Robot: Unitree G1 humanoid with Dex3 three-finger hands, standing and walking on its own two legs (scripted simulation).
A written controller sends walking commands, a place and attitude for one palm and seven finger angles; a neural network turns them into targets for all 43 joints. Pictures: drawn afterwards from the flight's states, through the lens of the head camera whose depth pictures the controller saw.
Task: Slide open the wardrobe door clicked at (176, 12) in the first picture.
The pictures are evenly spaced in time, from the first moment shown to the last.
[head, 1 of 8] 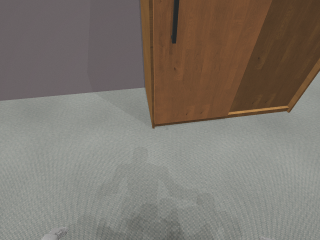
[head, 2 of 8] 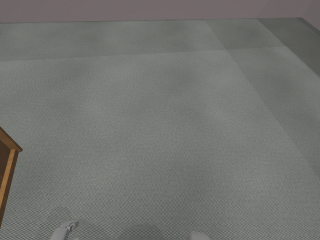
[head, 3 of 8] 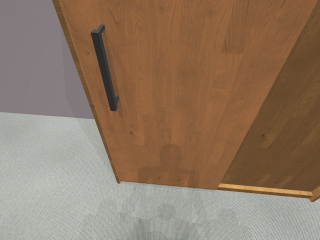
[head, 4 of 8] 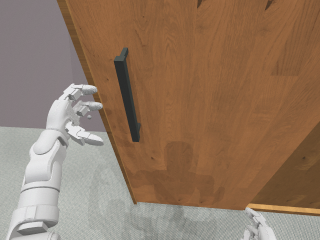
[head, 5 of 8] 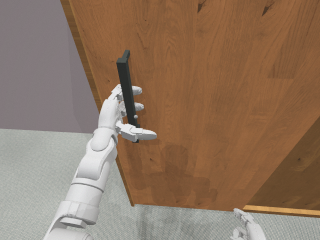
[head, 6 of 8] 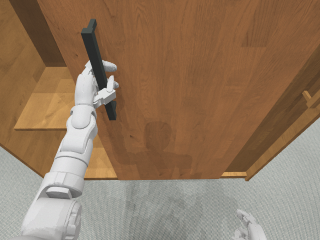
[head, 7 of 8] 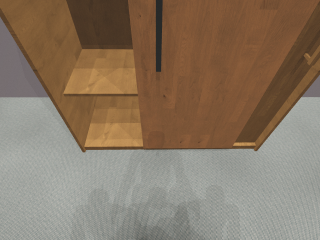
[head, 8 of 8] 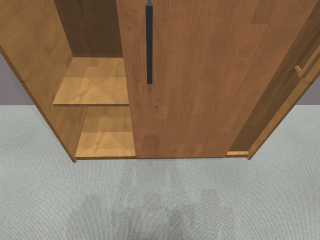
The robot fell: no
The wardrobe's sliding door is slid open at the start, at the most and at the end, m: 0.00 0.42 0.42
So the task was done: yes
